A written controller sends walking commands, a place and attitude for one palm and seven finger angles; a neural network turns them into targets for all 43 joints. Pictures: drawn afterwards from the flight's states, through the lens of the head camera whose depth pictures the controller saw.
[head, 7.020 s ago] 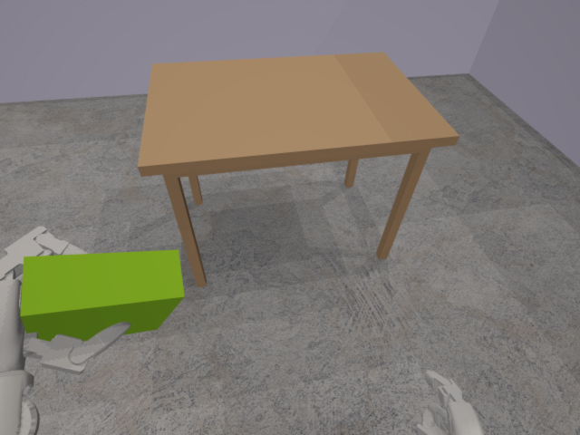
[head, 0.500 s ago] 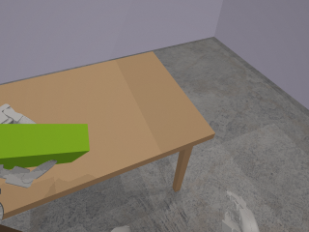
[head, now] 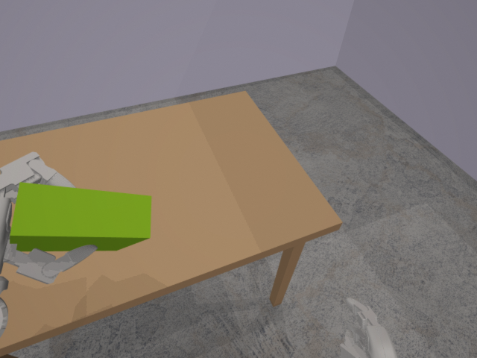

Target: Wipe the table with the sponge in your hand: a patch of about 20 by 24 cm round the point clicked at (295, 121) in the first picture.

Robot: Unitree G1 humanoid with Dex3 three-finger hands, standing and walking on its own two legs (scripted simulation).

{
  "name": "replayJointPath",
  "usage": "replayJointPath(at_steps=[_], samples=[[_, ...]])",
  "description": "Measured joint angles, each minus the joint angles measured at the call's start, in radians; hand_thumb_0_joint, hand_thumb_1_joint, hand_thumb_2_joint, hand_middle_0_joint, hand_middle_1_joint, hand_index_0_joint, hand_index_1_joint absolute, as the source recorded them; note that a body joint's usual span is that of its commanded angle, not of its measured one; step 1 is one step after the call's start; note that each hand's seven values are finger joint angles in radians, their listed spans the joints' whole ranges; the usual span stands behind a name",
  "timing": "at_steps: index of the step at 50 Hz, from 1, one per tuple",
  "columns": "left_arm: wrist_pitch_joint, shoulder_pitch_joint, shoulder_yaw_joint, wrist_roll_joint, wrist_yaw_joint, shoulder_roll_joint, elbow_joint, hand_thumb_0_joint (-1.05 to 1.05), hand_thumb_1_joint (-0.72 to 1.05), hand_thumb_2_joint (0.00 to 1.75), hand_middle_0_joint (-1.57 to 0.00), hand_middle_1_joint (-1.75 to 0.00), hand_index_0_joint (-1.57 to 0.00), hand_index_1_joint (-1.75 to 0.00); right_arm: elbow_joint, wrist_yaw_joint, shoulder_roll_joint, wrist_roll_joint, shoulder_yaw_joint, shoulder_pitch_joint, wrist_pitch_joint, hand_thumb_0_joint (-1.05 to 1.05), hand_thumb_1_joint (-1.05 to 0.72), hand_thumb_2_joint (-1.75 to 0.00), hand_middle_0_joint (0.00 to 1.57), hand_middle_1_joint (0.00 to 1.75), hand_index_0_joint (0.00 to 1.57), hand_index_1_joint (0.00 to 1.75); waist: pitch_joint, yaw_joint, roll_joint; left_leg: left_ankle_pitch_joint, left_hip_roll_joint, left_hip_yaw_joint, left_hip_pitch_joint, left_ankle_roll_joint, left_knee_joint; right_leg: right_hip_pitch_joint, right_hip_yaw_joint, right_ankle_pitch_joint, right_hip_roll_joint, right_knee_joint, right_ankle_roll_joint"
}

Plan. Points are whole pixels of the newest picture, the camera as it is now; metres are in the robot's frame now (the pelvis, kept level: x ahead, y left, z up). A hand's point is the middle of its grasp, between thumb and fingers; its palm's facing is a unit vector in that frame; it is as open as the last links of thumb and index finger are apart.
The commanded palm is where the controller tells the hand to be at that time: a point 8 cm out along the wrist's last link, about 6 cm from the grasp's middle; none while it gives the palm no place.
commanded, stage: come to a stop and stand still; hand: left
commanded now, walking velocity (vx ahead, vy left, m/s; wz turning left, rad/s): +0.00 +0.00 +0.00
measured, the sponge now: (98, 225) +0.23 +0.21 +0.16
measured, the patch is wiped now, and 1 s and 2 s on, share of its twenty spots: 0.00 0.00 0.00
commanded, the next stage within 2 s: look again from close up in 0.90 s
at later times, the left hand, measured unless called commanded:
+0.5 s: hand (33, 211) +0.23 +0.29 +0.17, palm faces +0.38 -0.84 -0.40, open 9.5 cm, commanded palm +0.17 +0.31 +0.18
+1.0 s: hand (24, 211) +0.24 +0.31 +0.17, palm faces +0.34 -0.85 -0.41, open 9.5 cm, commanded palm +0.18 +0.34 +0.18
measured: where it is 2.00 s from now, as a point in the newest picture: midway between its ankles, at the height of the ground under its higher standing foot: outside the picture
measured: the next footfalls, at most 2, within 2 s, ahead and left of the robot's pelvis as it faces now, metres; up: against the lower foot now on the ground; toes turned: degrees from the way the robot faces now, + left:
none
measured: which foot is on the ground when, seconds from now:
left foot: down 0.00-1.00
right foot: down 0.00-1.00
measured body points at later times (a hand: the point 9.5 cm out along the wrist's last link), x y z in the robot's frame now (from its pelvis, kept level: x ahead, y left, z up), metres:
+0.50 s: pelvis +0.00 +0.04 +0.01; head +0.03 +0.06 +0.46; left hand +0.21 +0.33 +0.19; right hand +0.17 -0.18 -0.07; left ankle +0.04 +0.13 -0.73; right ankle +0.02 -0.07 -0.73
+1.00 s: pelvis +0.02 +0.06 +0.01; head +0.04 +0.09 +0.46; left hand +0.21 +0.35 +0.19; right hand +0.20 -0.15 -0.06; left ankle +0.04 +0.13 -0.73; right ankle +0.02 -0.07 -0.73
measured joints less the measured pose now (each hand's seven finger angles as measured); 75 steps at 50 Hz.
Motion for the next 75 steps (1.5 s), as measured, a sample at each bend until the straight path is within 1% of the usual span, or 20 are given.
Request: replayJointPath(at_steps=[1,2,3,4,5,7,9,12,15,20,23,26,30,34,41,45,54,61,69,75], samples=[[-0.009,-0.092,0.021,0.000,-0.009,0.037,0.063,0.00,-0.43,0.99,-0.81,-1.34,-0.80,-1.34,0.012,-0.001,-0.008,0.002,-0.007,-0.002,-0.002,0.01,-0.91,-0.90,0.20,0.30,0.20,0.30,0.015,0.018,-0.007,0.004,-0.004,0.002,0.007,-0.003,-0.012,-0.006,0.000,-0.003,-0.004,0.014,-0.002],[-0.012,-0.168,0.044,-0.007,-0.010,0.052,0.126,0.00,-0.43,0.99,-0.81,-1.34,-0.80,-1.34,0.022,0.004,-0.020,0.006,-0.008,-0.012,0.005,0.01,-0.91,-0.90,0.20,0.30,0.20,0.30,0.027,0.027,-0.010,0.005,-0.008,0.006,0.011,-0.005,-0.014,-0.010,0.003,-0.006,-0.009,0.029,0.000],[-0.008,-0.214,0.068,-0.017,-0.003,0.049,0.174,0.00,-0.43,0.99,-0.80,-1.34,-0.80,-1.34,0.026,0.013,-0.034,0.012,-0.008,-0.022,0.014,0.01,-0.91,-0.90,0.20,0.30,0.20,0.30,0.034,0.027,-0.007,0.004,-0.009,0.012,0.012,-0.006,-0.013,-0.014,0.009,-0.008,-0.011,0.038,0.005],[0.001,-0.230,0.088,-0.027,0.007,0.034,0.199,0.00,-0.43,0.99,-0.80,-1.35,-0.80,-1.35,0.023,0.025,-0.048,0.019,-0.010,-0.031,0.024,0.01,-0.91,-0.90,0.20,0.30,0.20,0.30,0.035,0.020,0.001,0.003,-0.008,0.019,0.014,-0.005,-0.011,-0.016,0.016,-0.007,-0.011,0.040,0.012],[0.008,-0.219,0.097,-0.039,0.017,0.009,0.204,0.00,-0.43,0.99,-0.80,-1.35,-0.80,-1.35,0.018,0.037,-0.058,0.028,-0.014,-0.036,0.030,0.01,-0.91,-0.90,0.20,0.30,0.20,0.30,0.033,0.008,0.009,0.002,-0.007,0.027,0.017,-0.002,-0.014,-0.015,0.024,-0.004,-0.010,0.037,0.017],[0.013,-0.146,0.074,-0.050,0.029,-0.051,0.170,0.00,-0.43,0.99,-0.79,-1.36,-0.79,-1.36,-0.003,0.051,-0.073,0.038,-0.023,-0.033,0.038,0.01,-0.91,-0.90,0.20,0.30,0.20,0.30,0.024,-0.019,0.025,0.002,-0.005,0.037,0.023,0.005,-0.020,-0.008,0.034,0.005,-0.008,0.022,0.022],[0.009,-0.049,0.012,-0.047,0.023,-0.097,0.114,0.00,-0.42,0.99,-0.79,-1.36,-0.78,-1.36,-0.018,0.049,-0.076,0.040,-0.026,-0.020,0.040,0.01,-0.91,-0.90,0.20,0.30,0.20,0.30,0.013,-0.040,0.025,-0.004,-0.005,0.039,0.025,0.016,-0.023,0.001,0.039,0.014,-0.006,0.002,0.023],[-0.003,0.070,-0.068,-0.038,0.005,-0.115,0.053,0.00,-0.42,0.99,-0.79,-1.36,-0.78,-1.36,-0.023,0.028,-0.065,0.032,-0.016,0.001,0.039,0.01,-0.91,-0.90,0.20,0.30,0.20,0.30,0.003,-0.053,-0.001,-0.001,-0.010,0.030,0.027,0.022,-0.033,0.008,0.044,0.024,-0.002,-0.020,0.021],[-0.015,0.102,-0.091,-0.032,-0.004,-0.096,0.041,0.00,-0.43,0.99,-0.79,-1.36,-0.79,-1.36,-0.021,0.007,-0.051,0.024,-0.007,0.024,0.026,0.01,-0.91,-0.90,0.20,0.30,0.20,0.30,0.008,-0.048,-0.025,0.002,-0.010,0.024,0.027,0.018,-0.036,0.018,0.040,0.033,-0.001,-0.041,0.024],[-0.032,0.037,-0.029,-0.028,0.013,-0.057,0.055,0.00,-0.43,0.99,-0.80,-1.36,-0.79,-1.35,-0.008,-0.003,-0.035,0.016,0.011,0.033,-0.005,0.01,-0.91,-0.90,0.20,0.30,0.20,0.30,0.025,-0.025,-0.037,0.008,-0.022,0.019,0.026,0.029,-0.049,0.026,0.036,0.045,-0.012,-0.068,0.037],[-0.043,0.002,0.006,-0.028,0.026,-0.058,0.049,0.00,-0.43,0.99,-0.79,-1.36,-0.79,-1.35,-0.001,0.004,-0.023,0.011,0.022,0.025,-0.019,0.01,-0.91,-0.90,0.20,0.30,0.20,0.30,0.023,-0.017,-0.039,0.011,-0.034,0.023,0.030,0.040,-0.063,0.029,0.040,0.046,-0.024,-0.078,0.048],[-0.052,-0.006,0.007,-0.025,0.031,-0.075,0.038,0.00,-0.43,0.99,-0.79,-1.36,-0.79,-1.36,0.001,0.014,-0.010,0.006,0.033,0.012,-0.025,0.01,-0.91,-0.90,0.20,0.30,0.20,0.30,0.011,-0.014,-0.040,0.010,-0.045,0.030,0.036,0.050,-0.075,0.033,0.047,0.044,-0.035,-0.086,0.060],[-0.048,0.005,-0.026,-0.016,0.023,-0.096,0.038,0.00,-0.43,0.99,-0.79,-1.36,-0.79,-1.36,-0.007,0.021,0.004,0.001,0.045,-0.010,-0.020,0.01,-0.91,-0.90,0.20,0.30,0.20,0.30,-0.004,-0.016,-0.042,0.005,-0.058,0.036,0.042,0.063,-0.084,0.037,0.054,0.038,-0.048,-0.093,0.074],[-0.036,0.017,-0.043,-0.012,0.010,-0.090,0.039,0.00,-0.43,0.99,-0.79,-1.36,-0.79,-1.36,-0.024,0.020,0.017,-0.004,0.052,-0.033,-0.009,0.01,-0.91,-0.90,0.20,0.30,0.20,0.30,-0.005,-0.021,-0.051,-0.001,-0.068,0.039,0.047,0.071,-0.087,0.042,0.056,0.031,-0.058,-0.092,0.084],[-0.031,0.030,-0.018,-0.017,0.007,-0.056,-0.005,0.00,-0.43,0.99,-0.79,-1.36,-0.79,-1.36,-0.050,0.022,0.017,-0.008,0.048,-0.050,0.000,0.01,-0.91,-0.90,0.20,0.30,0.20,0.30,0.011,-0.021,-0.065,-0.006,-0.080,0.036,0.049,0.078,-0.082,0.043,0.053,0.020,-0.070,-0.082,0.092],[-0.032,0.036,-0.012,-0.020,0.011,-0.057,-0.015,0.00,-0.43,0.99,-0.79,-1.36,-0.79,-1.36,-0.051,0.022,0.007,-0.006,0.041,-0.041,0.008,0.01,-0.91,-0.90,0.20,0.30,0.20,0.30,0.011,-0.017,-0.058,-0.004,-0.082,0.033,0.047,0.079,-0.082,0.046,0.049,0.023,-0.071,-0.087,0.093],[-0.024,0.049,-0.033,-0.024,0.020,-0.087,0.030,0.00,-0.43,0.99,-0.79,-1.36,-0.79,-1.36,-0.030,0.008,-0.012,0.003,0.034,-0.011,0.022,0.01,-0.91,-0.90,0.20,0.30,0.20,0.30,-0.005,-0.018,-0.029,0.009,-0.071,0.027,0.046,0.072,-0.090,0.052,0.044,0.046,-0.061,-0.112,0.086],[-0.015,0.047,-0.049,-0.017,0.030,-0.107,0.062,0.00,-0.43,0.99,-0.79,-1.36,-0.79,-1.36,-0.015,-0.002,-0.022,0.007,0.027,0.002,0.018,0.01,-0.91,-0.90,0.20,0.30,0.20,0.30,-0.013,-0.027,-0.019,0.014,-0.059,0.028,0.039,0.067,-0.088,0.047,0.045,0.056,-0.049,-0.118,0.077],[-0.018,0.062,-0.049,-0.023,0.032,-0.097,0.048,0.00,-0.43,0.99,-0.79,-1.36,-0.79,-1.36,-0.012,-0.005,-0.030,0.008,0.016,0.005,0.014,0.01,-0.91,-0.90,0.20,0.30,0.20,0.30,-0.023,-0.042,-0.018,0.012,-0.051,0.028,0.036,0.060,-0.085,0.045,0.046,0.056,-0.040,-0.118,0.070],[-0.012,0.072,-0.048,-0.027,0.033,-0.094,0.051,0.00,-0.43,0.99,-0.79,-1.36,-0.79,-1.36,-0.014,-0.007,-0.037,0.012,0.010,0.004,0.016,0.01,-0.91,-0.90,0.20,0.30,0.20,0.30,-0.034,-0.042,-0.016,0.009,-0.049,0.029,0.039,0.059,-0.085,0.047,0.047,0.056,-0.038,-0.121,0.069]])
